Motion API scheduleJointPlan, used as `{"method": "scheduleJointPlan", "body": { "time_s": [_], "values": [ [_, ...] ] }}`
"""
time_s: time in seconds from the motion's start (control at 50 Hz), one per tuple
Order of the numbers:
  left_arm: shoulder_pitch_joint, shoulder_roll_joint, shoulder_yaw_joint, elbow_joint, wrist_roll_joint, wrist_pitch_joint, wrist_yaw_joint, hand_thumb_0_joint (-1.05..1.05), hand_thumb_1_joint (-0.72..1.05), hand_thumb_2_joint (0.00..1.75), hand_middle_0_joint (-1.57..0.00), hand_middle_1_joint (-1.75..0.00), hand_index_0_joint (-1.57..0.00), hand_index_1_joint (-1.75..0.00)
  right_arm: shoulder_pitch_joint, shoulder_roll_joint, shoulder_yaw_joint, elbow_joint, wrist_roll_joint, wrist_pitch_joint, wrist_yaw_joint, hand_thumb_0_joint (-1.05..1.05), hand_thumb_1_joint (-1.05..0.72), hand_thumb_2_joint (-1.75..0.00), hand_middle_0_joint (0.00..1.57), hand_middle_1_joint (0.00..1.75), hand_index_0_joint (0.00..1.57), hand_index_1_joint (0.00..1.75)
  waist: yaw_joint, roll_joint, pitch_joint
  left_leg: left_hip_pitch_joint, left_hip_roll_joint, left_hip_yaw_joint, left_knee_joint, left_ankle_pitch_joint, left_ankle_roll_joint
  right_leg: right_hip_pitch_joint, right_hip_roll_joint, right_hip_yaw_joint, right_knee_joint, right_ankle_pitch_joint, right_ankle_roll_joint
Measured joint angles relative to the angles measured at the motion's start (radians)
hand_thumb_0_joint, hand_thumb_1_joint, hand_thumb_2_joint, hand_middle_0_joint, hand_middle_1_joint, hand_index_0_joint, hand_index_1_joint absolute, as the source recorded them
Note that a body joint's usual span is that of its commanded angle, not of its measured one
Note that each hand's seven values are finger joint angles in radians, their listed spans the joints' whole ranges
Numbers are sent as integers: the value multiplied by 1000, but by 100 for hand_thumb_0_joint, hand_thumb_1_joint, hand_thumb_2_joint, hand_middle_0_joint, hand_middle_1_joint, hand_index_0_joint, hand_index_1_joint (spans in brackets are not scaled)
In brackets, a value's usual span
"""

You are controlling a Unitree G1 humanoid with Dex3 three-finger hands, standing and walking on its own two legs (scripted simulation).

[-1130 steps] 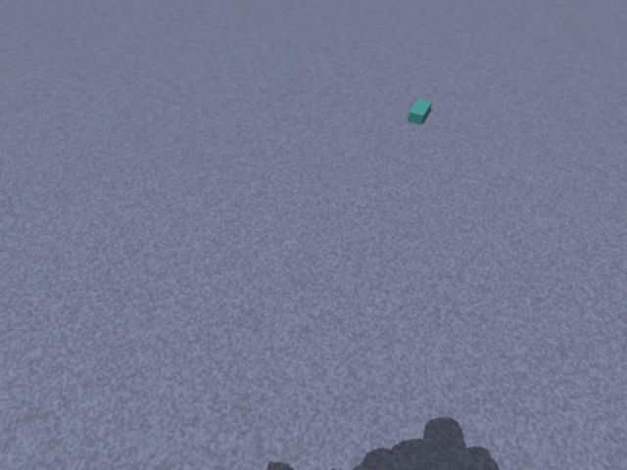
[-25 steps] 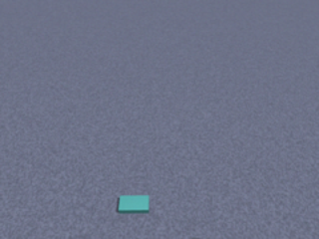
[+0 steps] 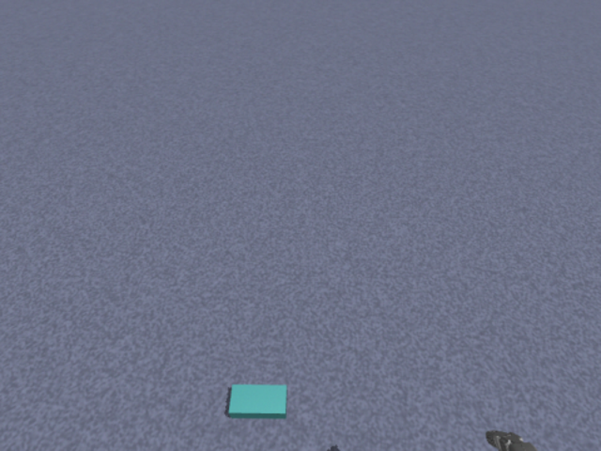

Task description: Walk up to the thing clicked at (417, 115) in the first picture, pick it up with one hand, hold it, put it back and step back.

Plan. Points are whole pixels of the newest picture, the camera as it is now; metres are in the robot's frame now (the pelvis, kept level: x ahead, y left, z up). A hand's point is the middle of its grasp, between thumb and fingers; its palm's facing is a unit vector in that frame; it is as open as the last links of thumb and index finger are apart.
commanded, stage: walk up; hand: left
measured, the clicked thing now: (259, 401) +0.40 +0.14 -0.75
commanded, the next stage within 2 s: stand in 0.78 s
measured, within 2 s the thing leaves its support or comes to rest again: neither
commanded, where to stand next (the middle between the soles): +0.04 -0.02 m, yaw -1 degrees
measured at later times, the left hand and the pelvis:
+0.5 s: hand out of the picture +0.09 +0.24 -0.15, palm faces -0.04 -0.95 -0.32, open 7.4 cm; pelvis +0.01 -0.01 +0.00, yaw -1 degrees
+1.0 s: hand out of the picture +0.09 +0.24 -0.15, palm faces -0.04 -0.94 -0.34, open 7.4 cm; pelvis +0.01 -0.01 +0.00, yaw +0 degrees
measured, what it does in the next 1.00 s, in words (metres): stands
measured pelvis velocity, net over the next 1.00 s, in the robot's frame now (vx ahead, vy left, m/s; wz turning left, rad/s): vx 0.01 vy -0.01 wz -0.01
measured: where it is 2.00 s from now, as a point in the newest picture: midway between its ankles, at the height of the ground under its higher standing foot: outside the picture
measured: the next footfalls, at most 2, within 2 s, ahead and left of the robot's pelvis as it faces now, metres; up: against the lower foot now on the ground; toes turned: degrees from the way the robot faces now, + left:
none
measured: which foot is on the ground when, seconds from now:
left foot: down 0.00-1.00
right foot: down 0.00-1.00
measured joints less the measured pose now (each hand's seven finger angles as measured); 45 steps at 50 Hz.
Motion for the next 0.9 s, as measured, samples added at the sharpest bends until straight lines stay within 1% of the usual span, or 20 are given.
{"method": "scheduleJointPlan", "body": {
  "time_s": [0.22, 0.5, 0.78, 0.9],
  "values": [
    [-3, -7, 11, 16, 10, 2, 0, 1, 90, 89, -20, -30, -20, -30, 27, -2, -5, 39, -5, 6, 0, 1, -90, -89, 20, 30, 21, 30, -15, 3, -6, 25, 5, 2, -56, 24, -7, 21, 7, 1, -50, 21, -5],
    [8, -13, 19, 10, 13, 9, 2, 1, 90, 89, -20, -30, -20, -30, 72, 3, -10, 49, -9, 12, -3, 1, -90, -89, 20, 30, 21, 30, -30, 3, -1, 31, 12, 7, -58, 19, -11, 24, 14, 6, -51, 19, -9],
    [3, -15, 22, -4, 13, 11, 1, 1, 90, 89, -20, -30, -20, -30, 70, 7, -9, 33, -10, 7, -5, 1, -90, -89, 20, 30, 21, 30, -27, 3, -10, 34, 11, 9, -60, 17, -11, 22, 13, 8, -44, 12, -9],
    [5, -8, 16, -10, 10, 4, 6, 1, 90, 89, -20, -30, -20, -30, 56, 10, -9, 28, -9, 14, -3, 1, -90, -89, 20, 30, 21, 30, -28, 1, -3, 37, 10, 4, -71, 25, -14, 26, 13, 3, -53, 17, -11]
  ]
}}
